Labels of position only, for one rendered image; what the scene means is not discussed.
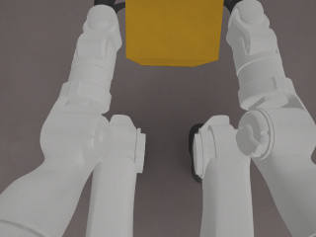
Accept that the robot left forearm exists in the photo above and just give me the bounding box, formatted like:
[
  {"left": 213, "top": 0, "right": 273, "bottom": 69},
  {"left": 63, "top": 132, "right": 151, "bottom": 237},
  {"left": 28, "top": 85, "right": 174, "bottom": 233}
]
[{"left": 39, "top": 4, "right": 122, "bottom": 146}]

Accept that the robot right hand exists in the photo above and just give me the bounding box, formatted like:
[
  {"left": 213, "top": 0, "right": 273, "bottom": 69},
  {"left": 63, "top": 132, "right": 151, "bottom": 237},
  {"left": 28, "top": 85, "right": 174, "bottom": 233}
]
[{"left": 223, "top": 0, "right": 243, "bottom": 15}]

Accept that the robot right forearm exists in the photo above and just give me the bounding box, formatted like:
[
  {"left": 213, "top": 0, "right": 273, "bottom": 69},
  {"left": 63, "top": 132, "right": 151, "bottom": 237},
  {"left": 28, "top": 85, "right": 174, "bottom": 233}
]
[{"left": 226, "top": 0, "right": 316, "bottom": 126}]

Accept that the right robot thigh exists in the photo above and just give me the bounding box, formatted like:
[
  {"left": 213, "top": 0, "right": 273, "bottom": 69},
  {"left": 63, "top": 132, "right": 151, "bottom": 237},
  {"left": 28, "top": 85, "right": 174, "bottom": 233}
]
[{"left": 193, "top": 124, "right": 254, "bottom": 237}]

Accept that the robot left hand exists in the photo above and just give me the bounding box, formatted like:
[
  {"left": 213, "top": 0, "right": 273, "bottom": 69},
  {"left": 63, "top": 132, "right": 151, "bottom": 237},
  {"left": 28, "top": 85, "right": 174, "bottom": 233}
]
[{"left": 94, "top": 0, "right": 125, "bottom": 13}]

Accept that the robot right foot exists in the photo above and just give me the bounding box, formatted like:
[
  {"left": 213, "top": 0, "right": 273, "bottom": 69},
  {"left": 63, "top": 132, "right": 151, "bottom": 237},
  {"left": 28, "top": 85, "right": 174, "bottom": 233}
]
[{"left": 189, "top": 123, "right": 204, "bottom": 184}]

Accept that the right robot upper arm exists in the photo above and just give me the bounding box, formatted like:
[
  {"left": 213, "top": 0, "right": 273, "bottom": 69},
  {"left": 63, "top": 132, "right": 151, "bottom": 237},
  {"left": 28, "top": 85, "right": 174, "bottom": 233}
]
[{"left": 235, "top": 108, "right": 316, "bottom": 237}]

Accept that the left robot upper arm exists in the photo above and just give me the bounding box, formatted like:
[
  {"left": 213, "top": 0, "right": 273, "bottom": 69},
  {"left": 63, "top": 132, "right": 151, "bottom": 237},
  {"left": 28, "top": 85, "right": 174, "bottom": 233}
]
[{"left": 0, "top": 112, "right": 114, "bottom": 237}]

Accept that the carton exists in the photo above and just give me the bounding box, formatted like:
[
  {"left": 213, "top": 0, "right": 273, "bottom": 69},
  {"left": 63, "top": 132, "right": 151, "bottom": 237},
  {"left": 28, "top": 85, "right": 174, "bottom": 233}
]
[{"left": 125, "top": 0, "right": 224, "bottom": 67}]

